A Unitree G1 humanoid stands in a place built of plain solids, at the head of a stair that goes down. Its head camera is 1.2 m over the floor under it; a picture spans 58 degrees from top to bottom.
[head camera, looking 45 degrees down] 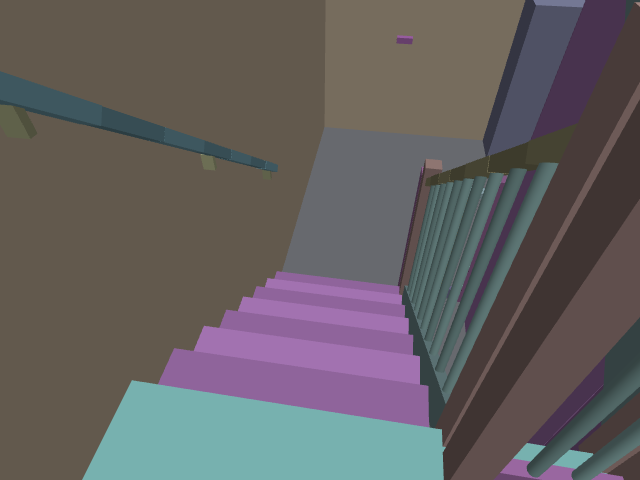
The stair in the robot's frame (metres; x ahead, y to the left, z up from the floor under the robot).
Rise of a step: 0.17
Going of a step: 0.21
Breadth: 0.90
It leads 9 degrees to the right of straight ahead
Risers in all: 8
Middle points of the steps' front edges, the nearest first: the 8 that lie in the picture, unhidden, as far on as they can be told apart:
0.54 0.11 0.00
0.75 0.08 -0.17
0.96 0.05 -0.35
1.17 0.01 -0.52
1.38 -0.02 -0.69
1.59 -0.06 -0.86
1.81 -0.09 -1.04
2.02 -0.12 -1.21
